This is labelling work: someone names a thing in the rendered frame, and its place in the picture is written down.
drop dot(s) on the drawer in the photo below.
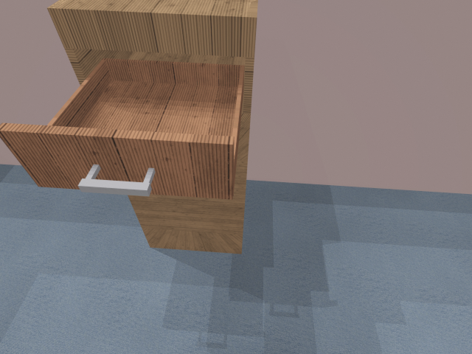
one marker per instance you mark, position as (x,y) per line
(182,119)

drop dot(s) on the cabinet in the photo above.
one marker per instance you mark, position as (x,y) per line
(190,31)

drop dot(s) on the handle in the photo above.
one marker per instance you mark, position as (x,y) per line
(90,184)

